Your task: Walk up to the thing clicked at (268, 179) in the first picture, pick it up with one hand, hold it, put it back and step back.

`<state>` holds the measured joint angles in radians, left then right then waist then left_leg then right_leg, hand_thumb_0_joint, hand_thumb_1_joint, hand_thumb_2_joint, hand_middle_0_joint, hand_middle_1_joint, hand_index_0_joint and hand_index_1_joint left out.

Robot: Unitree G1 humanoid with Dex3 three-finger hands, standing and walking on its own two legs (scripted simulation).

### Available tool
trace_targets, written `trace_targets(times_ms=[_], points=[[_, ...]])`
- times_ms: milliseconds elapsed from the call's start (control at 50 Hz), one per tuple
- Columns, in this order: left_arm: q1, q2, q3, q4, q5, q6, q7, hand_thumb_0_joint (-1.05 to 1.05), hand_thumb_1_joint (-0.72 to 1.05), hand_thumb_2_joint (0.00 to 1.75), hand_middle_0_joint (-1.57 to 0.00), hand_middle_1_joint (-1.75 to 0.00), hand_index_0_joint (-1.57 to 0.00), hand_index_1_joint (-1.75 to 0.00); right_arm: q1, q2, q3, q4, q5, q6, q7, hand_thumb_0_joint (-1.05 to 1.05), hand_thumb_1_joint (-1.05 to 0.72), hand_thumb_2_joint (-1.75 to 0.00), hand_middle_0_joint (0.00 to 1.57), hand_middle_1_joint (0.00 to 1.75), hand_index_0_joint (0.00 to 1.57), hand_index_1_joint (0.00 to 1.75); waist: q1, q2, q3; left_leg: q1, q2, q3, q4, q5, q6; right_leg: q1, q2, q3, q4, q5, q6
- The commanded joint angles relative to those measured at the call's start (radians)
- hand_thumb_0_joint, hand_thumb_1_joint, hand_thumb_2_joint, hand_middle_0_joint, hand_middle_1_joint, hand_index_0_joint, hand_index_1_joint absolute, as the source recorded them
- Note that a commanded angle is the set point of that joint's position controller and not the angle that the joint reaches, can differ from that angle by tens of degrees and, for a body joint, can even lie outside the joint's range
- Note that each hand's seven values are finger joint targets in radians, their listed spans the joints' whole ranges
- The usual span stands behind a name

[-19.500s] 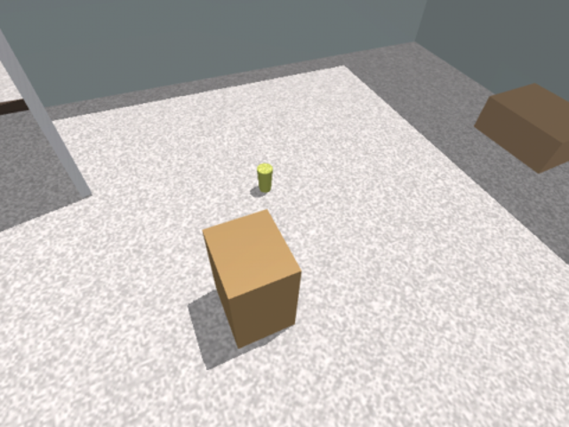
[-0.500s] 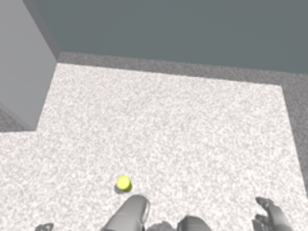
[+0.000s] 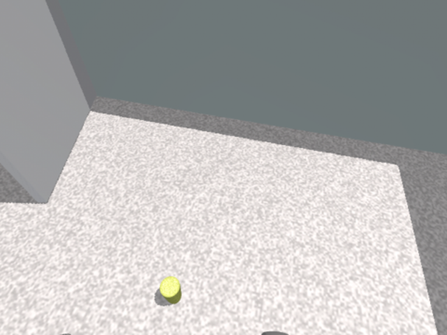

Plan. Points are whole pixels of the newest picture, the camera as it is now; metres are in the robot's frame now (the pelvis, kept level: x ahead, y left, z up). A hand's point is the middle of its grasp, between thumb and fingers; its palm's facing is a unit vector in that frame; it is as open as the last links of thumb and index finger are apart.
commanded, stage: walk up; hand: left
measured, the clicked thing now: (172, 291) +0.37 +0.20 -0.69
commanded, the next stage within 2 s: none
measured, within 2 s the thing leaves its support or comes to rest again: neither
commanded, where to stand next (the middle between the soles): +0.03 +0.02 m, yaw -4 degrees
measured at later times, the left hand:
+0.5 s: hand out of the picture +0.07 +0.29 -0.15, palm faces -0.04 -0.93 -0.37, open 7.4 cm
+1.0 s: hand out of the picture +0.06 +0.32 -0.16, palm faces -0.11 -0.92 -0.39, open 7.4 cm
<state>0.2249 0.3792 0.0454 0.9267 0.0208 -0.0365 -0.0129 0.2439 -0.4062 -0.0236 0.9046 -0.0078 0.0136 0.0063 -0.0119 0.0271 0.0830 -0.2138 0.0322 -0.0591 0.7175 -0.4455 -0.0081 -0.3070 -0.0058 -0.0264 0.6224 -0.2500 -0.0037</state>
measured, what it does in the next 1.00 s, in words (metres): lifts its right foot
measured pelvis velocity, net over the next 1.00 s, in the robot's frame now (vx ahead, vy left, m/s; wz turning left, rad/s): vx -0.07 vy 0.05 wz -0.07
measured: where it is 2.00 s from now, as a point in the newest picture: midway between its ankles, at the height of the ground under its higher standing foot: outside the picture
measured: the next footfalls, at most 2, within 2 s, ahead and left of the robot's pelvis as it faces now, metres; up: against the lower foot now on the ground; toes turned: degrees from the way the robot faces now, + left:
right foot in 1.20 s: -0.03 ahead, -0.12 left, +0.00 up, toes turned -8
left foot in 1.62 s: +0.13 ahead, +0.13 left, +0.00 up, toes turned -5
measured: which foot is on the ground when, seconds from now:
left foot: down 0.00-1.00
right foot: down 0.00-0.86, up 0.88-1.00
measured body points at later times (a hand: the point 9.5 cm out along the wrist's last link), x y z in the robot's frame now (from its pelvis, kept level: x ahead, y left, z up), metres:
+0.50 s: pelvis -0.02 +0.03 +0.00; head +0.01 +0.03 +0.45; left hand +0.07 +0.34 -0.12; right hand +0.06 -0.28 -0.12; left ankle +0.00 +0.16 -0.72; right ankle +0.05 -0.12 -0.72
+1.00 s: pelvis -0.07 +0.05 -0.01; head -0.03 +0.06 +0.44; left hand +0.07 +0.36 -0.13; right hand -0.03 -0.28 -0.12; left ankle -0.04 +0.16 -0.72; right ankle -0.05 -0.09 -0.68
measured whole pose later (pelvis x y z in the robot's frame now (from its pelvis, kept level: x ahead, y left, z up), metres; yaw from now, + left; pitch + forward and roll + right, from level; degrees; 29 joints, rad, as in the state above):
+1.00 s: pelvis -0.07 +0.05 -0.01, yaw -4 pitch -2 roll +0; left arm 0.08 0.43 0.07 0.95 0.04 0.03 -0.01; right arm 0.16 -0.37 -0.06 0.99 -0.04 0.01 0.01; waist -0.02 -0.05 0.14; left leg -0.34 0.01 0.02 0.72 -0.35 0.03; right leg -0.50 0.06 0.12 1.05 -0.45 -0.02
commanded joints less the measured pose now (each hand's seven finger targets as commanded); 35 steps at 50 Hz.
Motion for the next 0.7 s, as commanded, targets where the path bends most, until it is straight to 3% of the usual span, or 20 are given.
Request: trace_targets(times_ms=[0,40,80,120,140,160,180,200,220,240,280,320,340,380,460,540,560,600,620,680], points=[[-0.015,0.294,0.056,-0.072,-0.004,-0.038,0.035,0.0,0.9,0.9,-0.2,-0.3,-0.2,-0.3,-0.03,-0.168,-0.052,-0.064,0.009,0.001,-0.016,0.0,-0.9,-0.9,0.2,0.3,0.2,0.3,0.019,-0.105,-0.084,-0.175,-0.008,-0.059,0.195,-0.156,0.039,0.121,-0.347,0.441,-0.263,0.225,-0.242],[-0.038,0.283,0.048,-0.055,-0.001,-0.036,0.041,0.0,0.9,0.9,-0.2,-0.3,-0.2,-0.3,-0.03,-0.164,-0.054,-0.042,0.009,0.001,-0.011,0.0,-0.9,-0.9,0.2,0.3,0.2,0.3,0.008,-0.167,-0.072,-0.169,0.019,-0.036,0.125,-0.11,0.044,0.105,-0.284,0.338,-0.238,0.216,-0.184],[-0.078,0.28,0.044,-0.061,0.002,-0.03,0.038,0.0,0.9,0.9,-0.2,-0.3,-0.2,-0.3,-0.001,-0.161,-0.055,-0.01,0.005,0.001,-0.004,0.0,-0.9,-0.9,0.2,0.3,0.2,0.3,0.0,-0.208,-0.085,-0.093,0.006,0.014,0.05,-0.052,0.035,0.044,-0.244,0.275,-0.225,0.214,-0.167],[-0.128,0.271,0.038,-0.061,-0.006,-0.015,0.034,0.0,0.9,0.9,-0.2,-0.3,-0.2,-0.3,0.014,-0.152,-0.058,0.02,0.002,-0.004,-0.001,0.0,-0.9,-0.9,0.2,0.3,0.2,0.3,-0.025,-0.208,-0.104,0.02,-0.019,0.064,-0.114,0.091,0.03,-0.029,-0.206,0.209,-0.168,0.2,-0.141],[-0.14,0.249,0.032,-0.061,-0.015,-0.007,0.032,0.0,0.9,0.9,-0.2,-0.3,-0.2,-0.3,0.021,-0.155,-0.06,0.033,-0.002,-0.009,-0.003,0.0,-0.9,-0.9,0.2,0.3,0.2,0.3,-0.031,-0.185,-0.111,0.055,-0.018,0.058,-0.2,0.188,0.029,-0.042,-0.184,0.184,-0.127,0.196,-0.113],[-0.135,0.217,0.023,-0.059,-0.025,0.001,0.03,0.0,0.9,0.9,-0.2,-0.3,-0.2,-0.3,-0.002,-0.179,-0.065,0.033,-0.012,-0.015,-0.007,0.0,-0.9,-0.9,0.2,0.3,0.2,0.3,-0.021,-0.134,-0.099,0.062,0.024,-0.006,-0.248,0.256,0.039,-0.079,-0.154,0.173,-0.092,0.18,-0.076],[-0.108,0.193,0.017,-0.058,-0.032,0.007,0.028,0.0,0.9,0.9,-0.2,-0.3,-0.2,-0.3,-0.069,-0.229,-0.073,0.011,-0.016,-0.02,-0.009,0.0,-0.9,-0.9,0.2,0.3,0.2,0.3,0.011,-0.043,-0.095,0.028,0.131,-0.147,-0.305,0.265,0.078,-0.093,-0.088,0.139,-0.049,0.084,-0.041],[-0.1,0.203,0.021,-0.033,-0.035,0.013,0.031,0.0,0.9,0.9,-0.2,-0.3,-0.2,-0.3,-0.148,-0.263,-0.073,0.003,0.002,-0.022,-0.006,0.0,-0.9,-0.9,0.2,0.3,0.2,0.3,0.035,0.033,-0.086,-0.096,0.21,-0.212,-0.33,0.221,0.145,0.011,-0.02,0.053,-0.002,-0.062,-0.024],[-0.105,0.217,0.03,-0.006,-0.026,0.016,0.03,0.0,0.9,0.9,-0.2,-0.3,-0.2,-0.3,-0.179,-0.252,-0.071,0.006,0.003,-0.022,-0.004,0.0,-0.9,-0.9,0.2,0.3,0.2,0.3,0.039,0.045,-0.072,-0.177,0.213,-0.193,-0.324,0.219,0.168,0.099,-0.015,0.046,0.047,-0.113,-0.023],[-0.093,0.206,0.03,0.003,-0.025,0.015,0.028,0.0,0.9,0.9,-0.2,-0.3,-0.2,-0.3,-0.195,-0.23,-0.061,0.014,0.001,-0.022,-0.005,0.0,-0.9,-0.9,0.2,0.3,0.2,0.3,0.05,0.041,-0.075,-0.162,0.189,-0.151,-0.303,0.231,0.159,0.102,-0.016,0.056,0.019,-0.083,-0.029],[-0.096,0.223,0.032,0.02,-0.023,0.009,0.023,0.0,0.9,0.9,-0.2,-0.3,-0.2,-0.3,-0.191,-0.225,-0.061,0.021,0.002,-0.016,-0.007,0.0,-0.9,-0.9,0.2,0.3,0.2,0.3,0.039,0.055,-0.062,-0.153,0.118,-0.084,-0.257,0.21,0.114,0.086,-0.041,0.091,-0.038,0.096,-0.038],[-0.1,0.241,0.032,0.028,-0.02,0.006,0.021,0.0,0.9,0.9,-0.2,-0.3,-0.2,-0.3,-0.187,-0.207,-0.059,0.031,0.008,-0.01,-0.007,0.0,-0.9,-0.9,0.2,0.3,0.2,0.3,0.028,0.034,-0.095,-0.113,0.078,-0.049,-0.229,0.137,0.087,0.074,-0.083,0.139,-0.093,0.142,-0.058],[-0.126,0.245,0.032,0.028,-0.021,0.008,0.019,0.0,0.9,0.9,-0.2,-0.3,-0.2,-0.3,-0.168,-0.192,-0.054,0.041,0.006,-0.007,-0.007,0.0,-0.9,-0.9,0.2,0.3,0.2,0.3,0.02,0.005,-0.079,-0.103,0.068,-0.046,-0.233,0.098,0.077,0.041,-0.096,0.169,-0.112,0.1,-0.063],[-0.148,0.229,0.023,0.032,-0.025,0.01,0.019,0.0,0.9,0.9,-0.2,-0.3,-0.2,-0.3,-0.173,-0.189,-0.052,0.058,0.002,-0.008,-0.005,0.0,-0.9,-0.9,0.2,0.3,0.2,0.3,0.019,0.019,-0.078,-0.078,0.083,-0.065,-0.268,0.089,0.078,0.019,-0.086,0.167,-0.123,0.04,-0.054],[-0.128,0.22,0.018,0.067,-0.021,0.013,0.018,0.0,0.9,0.9,-0.2,-0.3,-0.2,-0.3,-0.211,-0.196,-0.052,0.064,0.003,-0.009,-0.001,0.0,-0.9,-0.9,0.2,0.3,0.2,0.3,0.032,0.026,-0.082,-0.089,0.113,-0.076,-0.31,0.088,0.098,0.059,-0.058,0.128,-0.11,0.05,-0.035],[-0.139,0.228,0.018,0.087,-0.017,0.011,0.017,0.0,0.9,0.9,-0.2,-0.3,-0.2,-0.3,-0.215,-0.183,-0.052,0.081,0.008,-0.006,0.0,0.0,-0.9,-0.9,0.2,0.3,0.2,0.3,0.022,-0.013,-0.077,-0.043,0.081,-0.038,-0.295,0.063,0.07,0.027,-0.093,0.177,-0.182,0.057,-0.044],[-0.167,0.265,0.034,0.065,-0.021,0.018,0.023,0.0,0.9,0.9,-0.2,-0.3,-0.2,-0.3,-0.211,-0.213,-0.063,0.079,0.009,0.009,-0.002,0.0,-0.9,-0.9,0.2,0.3,0.2,0.3,0.015,-0.029,-0.029,-0.061,0.075,-0.029,-0.238,0.272,0.074,0.0,-0.107,0.183,-0.132,0.253,-0.045],[-0.138,0.26,0.034,0.06,-0.024,0.024,0.03,0.0,0.9,0.9,-0.2,-0.3,-0.2,-0.3,-0.197,-0.196,-0.063,0.075,0.019,0.018,-0.004,0.0,-0.9,-0.9,0.2,0.3,0.2,0.3,0.018,-0.032,-0.099,-0.004,0.067,-0.003,-0.174,0.38,0.076,0.021,-0.123,0.186,-0.117,0.356,-0.062],[-0.136,0.263,0.036,0.054,-0.019,0.026,0.032,0.0,0.9,0.9,-0.2,-0.3,-0.2,-0.3,-0.196,-0.201,-0.069,0.069,0.02,0.021,-0.005,0.0,-0.9,-0.9,0.2,0.3,0.2,0.3,0.014,-0.05,-0.14,0.013,0.057,0.01,-0.133,0.383,0.078,0.028,-0.133,0.187,-0.115,0.386,-0.074],[-0.159,0.282,0.046,0.024,-0.013,0.038,0.033,0.0,0.9,0.9,-0.2,-0.3,-0.2,-0.3,-0.166,-0.186,-0.074,0.061,0.016,0.034,-0.007,0.0,-0.9,-0.9,0.2,0.3,0.2,0.3,0.01,-0.119,-0.185,-0.005,0.004,0.043,-0.019,0.25,0.061,0.005,-0.203,0.268,-0.142,0.357,-0.14]])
